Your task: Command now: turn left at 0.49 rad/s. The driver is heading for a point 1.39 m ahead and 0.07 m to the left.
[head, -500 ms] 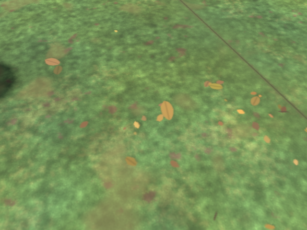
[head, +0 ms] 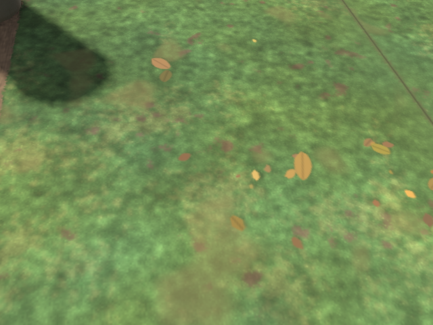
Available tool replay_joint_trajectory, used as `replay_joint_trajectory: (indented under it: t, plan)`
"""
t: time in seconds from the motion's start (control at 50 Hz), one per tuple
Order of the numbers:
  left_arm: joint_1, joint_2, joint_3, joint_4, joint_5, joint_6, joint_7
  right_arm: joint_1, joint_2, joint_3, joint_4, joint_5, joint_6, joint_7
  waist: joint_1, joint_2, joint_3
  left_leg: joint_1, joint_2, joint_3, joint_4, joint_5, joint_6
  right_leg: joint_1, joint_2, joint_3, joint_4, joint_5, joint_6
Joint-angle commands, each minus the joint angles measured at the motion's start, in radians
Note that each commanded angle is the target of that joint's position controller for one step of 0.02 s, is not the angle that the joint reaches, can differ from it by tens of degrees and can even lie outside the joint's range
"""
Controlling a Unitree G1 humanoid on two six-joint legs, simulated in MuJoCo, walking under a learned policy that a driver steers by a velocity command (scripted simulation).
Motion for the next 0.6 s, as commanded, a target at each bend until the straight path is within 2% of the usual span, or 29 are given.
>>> replay_joint_trajectory:
  t: [0.02,0.04,0.06,0.08,0.12,0.14,0.24,0.32,0.38,0.44,0.46,0.48,0.5,0.52,0.54,0.56,0.58,0.6]
  plan:
    - [-0.094,0.068,0.017,-0.103,-0.002,-0.009,0.0,0.055,-0.203,-0.047,-0.121,-0.028,-0.043,-0.013,-0.05,0.243,-0.126,0.23,0.316,-0.56,-0.379,0.408,0.295,-0.33,0.085,0.168,0.452,-0.201,0.034]
    - [-0.1,0.067,0.015,-0.109,-0.001,-0.017,-0.007,0.026,-0.182,-0.044,-0.125,-0.017,-0.048,-0.022,-0.04,0.17,-0.098,0.232,0.267,-0.491,-0.36,0.301,0.249,-0.373,0.065,0.177,0.496,-0.129,0.03]
    - [-0.089,0.055,0.015,-0.095,0.003,-0.019,-0.005,0.004,-0.169,-0.041,-0.135,-0.01,-0.044,-0.031,-0.027,0.108,-0.105,0.247,0.221,-0.453,-0.346,0.226,0.201,-0.394,0.044,0.195,0.49,-0.062,0.031]
    - [-0.089,0.071,0.02,-0.101,0.005,-0.02,-0.001,-0.018,-0.162,-0.037,-0.147,0.002,-0.04,-0.039,-0.021,0.106,-0.092,0.224,0.203,-0.425,-0.351,0.239,0.184,-0.388,0.035,0.208,0.463,-0.007,0.04]
    - [-0.069,0.071,0.022,-0.104,-0.002,-0.021,-0.001,-0.01,-0.125,-0.023,-0.167,-0.002,-0.038,-0.052,-0.011,0.128,-0.121,0.218,0.167,-0.397,-0.356,0.294,0.184,-0.35,0.055,0.209,0.466,0.076,0.053]
    - [-0.049,0.075,0.025,-0.103,-0.005,-0.02,-0.001,0.002,-0.117,-0.022,-0.177,-0.003,-0.038,-0.056,-0.012,0.13,-0.132,0.23,0.162,-0.394,-0.361,0.292,0.194,-0.349,0.061,0.213,0.455,0.094,0.059]
    - [-0.052,0.05,0.02,-0.137,-0.004,-0.018,0.002,0.028,-0.122,-0.03,-0.194,-0.001,-0.032,-0.069,-0.02,0.142,-0.112,0.234,0.14,-0.432,-0.375,0.224,0.212,-0.358,0.069,0.23,0.331,0.124,0.067]
    - [-0.067,0.035,0.015,-0.162,-0.011,-0.031,-0.001,0.019,-0.119,-0.04,-0.207,0.0,-0.021,-0.065,-0.032,0.161,-0.09,0.197,0.124,-0.482,-0.37,0.135,0.208,-0.314,0.072,0.232,0.216,0.101,0.057]
    - [-0.061,0.021,0.012,-0.17,-0.017,-0.043,-0.01,-0.004,-0.13,-0.05,-0.217,0.001,-0.017,-0.055,-0.036,0.167,-0.111,0.163,0.104,-0.485,-0.329,0.198,0.199,-0.212,0.086,0.203,0.086,0.05,0.042]
    - [-0.002,0.007,0.01,-0.164,-0.023,-0.054,-0.016,-0.048,-0.102,-0.035,-0.212,0.018,-0.015,-0.038,-0.019,0.193,-0.135,0.141,0.106,-0.494,-0.288,0.373,0.185,-0.059,0.097,0.173,-0.075,0.08,0.018]
    - [0.023,-0.001,0.01,-0.158,-0.024,-0.06,-0.021,-0.06,-0.09,-0.028,-0.208,0.026,-0.01,-0.036,-0.001,0.192,-0.144,0.143,0.096,-0.488,-0.261,0.43,0.169,0.008,0.097,0.164,-0.187,0.156,0.007]
    - [0.045,-0.01,0.009,-0.154,-0.022,-0.066,-0.026,-0.065,-0.076,-0.021,-0.201,0.033,-0.007,-0.034,0.017,0.182,-0.147,0.132,0.076,-0.475,-0.239,0.426,0.14,0.094,0.093,0.159,-0.341,0.283,-0.007]
    - [0.027,0.022,0.017,-0.167,-0.01,-0.07,-0.027,-0.044,-0.057,-0.014,-0.187,0.031,-0.009,-0.032,0.01,0.134,-0.148,0.088,0.053,-0.455,-0.204,0.363,0.093,0.18,0.036,0.213,-0.398,0.416,-0.029]
    - [0.014,0.08,0.02,-0.199,0.013,-0.069,-0.024,0.001,-0.007,0.004,-0.182,0.009,-0.017,-0.03,-0.024,-0.048,-0.188,0.005,-0.03,-0.342,-0.037,0.088,0.029,0.283,-0.156,0.403,-0.429,0.657,-0.103]
    - [-0.017,0.109,0.028,-0.194,0.028,-0.06,-0.025,0.024,-0.039,-0.008,-0.177,0.008,-0.025,-0.031,-0.065,-0.25,-0.13,-0.131,-0.154,-0.178,0.069,-0.279,-0.037,0.242,-0.273,0.521,-0.417,0.8,-0.268]
    - [0.006,0.065,0.026,-0.202,0.023,-0.061,-0.024,-0.002,-0.12,-0.029,-0.161,-0.001,-0.029,-0.035,-0.005,-0.21,-0.133,-0.144,-0.103,-0.146,0.232,-0.354,-0.092,0.201,-0.307,0.575,-0.449,0.675,-0.344]
    - [0.025,0.048,0.023,-0.198,0.017,-0.059,-0.018,-0.039,-0.146,-0.04,-0.147,0.014,-0.027,-0.036,0.018,-0.146,-0.111,-0.182,-0.086,-0.142,0.338,-0.313,-0.114,0.209,-0.264,0.543,-0.447,0.571,-0.324]
    - [0.029,0.046,0.022,-0.195,0.01,-0.057,-0.013,-0.043,-0.118,-0.036,-0.128,0.015,-0.016,-0.038,0.014,-0.105,-0.101,-0.201,-0.074,-0.148,0.391,-0.274,-0.126,0.206,-0.219,0.496,-0.441,0.488,-0.286]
